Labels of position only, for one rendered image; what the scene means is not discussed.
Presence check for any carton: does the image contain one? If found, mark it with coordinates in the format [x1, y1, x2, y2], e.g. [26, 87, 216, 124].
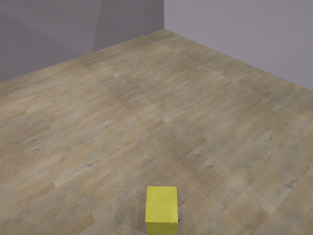
[145, 186, 178, 235]

